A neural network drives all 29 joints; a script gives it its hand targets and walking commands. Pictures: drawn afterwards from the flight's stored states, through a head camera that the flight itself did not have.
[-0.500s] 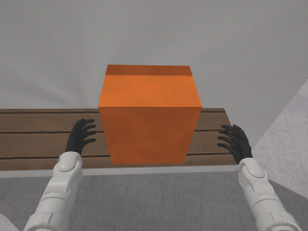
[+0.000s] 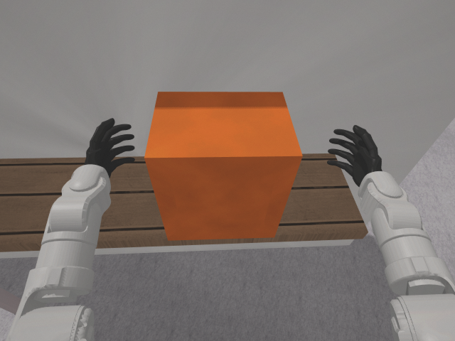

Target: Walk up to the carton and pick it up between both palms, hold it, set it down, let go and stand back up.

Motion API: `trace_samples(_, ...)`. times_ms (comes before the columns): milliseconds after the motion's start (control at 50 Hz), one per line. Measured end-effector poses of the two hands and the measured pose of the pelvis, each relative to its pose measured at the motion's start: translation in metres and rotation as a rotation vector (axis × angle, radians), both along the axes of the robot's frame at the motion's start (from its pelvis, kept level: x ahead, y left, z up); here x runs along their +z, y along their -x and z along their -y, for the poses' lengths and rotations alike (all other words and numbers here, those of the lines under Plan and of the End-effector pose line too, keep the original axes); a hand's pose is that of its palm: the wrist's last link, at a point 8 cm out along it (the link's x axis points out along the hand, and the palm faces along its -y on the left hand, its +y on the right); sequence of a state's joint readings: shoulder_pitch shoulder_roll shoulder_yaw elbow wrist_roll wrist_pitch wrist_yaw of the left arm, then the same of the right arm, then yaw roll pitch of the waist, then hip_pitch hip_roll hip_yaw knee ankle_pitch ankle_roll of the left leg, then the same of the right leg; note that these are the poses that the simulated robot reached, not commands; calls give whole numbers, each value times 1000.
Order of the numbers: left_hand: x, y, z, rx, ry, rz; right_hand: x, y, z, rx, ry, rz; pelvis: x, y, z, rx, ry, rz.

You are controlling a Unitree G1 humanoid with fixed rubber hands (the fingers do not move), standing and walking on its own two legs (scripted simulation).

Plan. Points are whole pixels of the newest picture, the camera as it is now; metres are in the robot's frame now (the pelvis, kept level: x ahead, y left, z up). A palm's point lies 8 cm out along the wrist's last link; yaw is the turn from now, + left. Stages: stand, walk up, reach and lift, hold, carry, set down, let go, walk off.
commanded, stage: reach and lift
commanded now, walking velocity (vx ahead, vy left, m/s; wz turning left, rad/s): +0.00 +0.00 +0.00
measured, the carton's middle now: (221, 171) +0.45 +0.03 +0.02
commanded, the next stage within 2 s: none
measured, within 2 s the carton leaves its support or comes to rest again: neither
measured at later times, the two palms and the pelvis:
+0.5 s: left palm (92, 124) +0.39 +0.24 +0.18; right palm (370, 125) +0.42 -0.22 +0.18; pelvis -0.01 +0.00 +0.00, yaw +1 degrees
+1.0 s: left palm (103, 89) +0.44 +0.22 +0.21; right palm (369, 98) +0.46 -0.22 +0.21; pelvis +0.00 +0.00 +0.00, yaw +1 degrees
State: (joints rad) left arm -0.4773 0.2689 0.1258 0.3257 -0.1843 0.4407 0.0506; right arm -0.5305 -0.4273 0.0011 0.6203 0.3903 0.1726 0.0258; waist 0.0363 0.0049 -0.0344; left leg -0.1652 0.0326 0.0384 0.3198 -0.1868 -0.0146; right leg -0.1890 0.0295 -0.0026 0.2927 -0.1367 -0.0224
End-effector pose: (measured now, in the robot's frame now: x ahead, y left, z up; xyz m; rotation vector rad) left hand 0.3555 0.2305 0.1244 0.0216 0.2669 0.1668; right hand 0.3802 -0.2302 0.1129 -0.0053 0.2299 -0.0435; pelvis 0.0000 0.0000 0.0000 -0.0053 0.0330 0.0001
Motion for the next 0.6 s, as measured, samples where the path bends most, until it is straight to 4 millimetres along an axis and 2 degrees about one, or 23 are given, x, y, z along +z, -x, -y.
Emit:
trace_samples(180,23,-16,-3,11,-3,-1,26,-16,2,19,-1,-12,0,0,1,-1,1,-18)
trace_samples(360,29,-22,-11,29,10,-13,43,-26,-1,25,-7,-22,-1,3,3,7,1,-37)
trace_samples(600,72,-48,-8,18,-13,0,82,-53,-7,19,-16,-11,-2,6,0,15,5,-73)
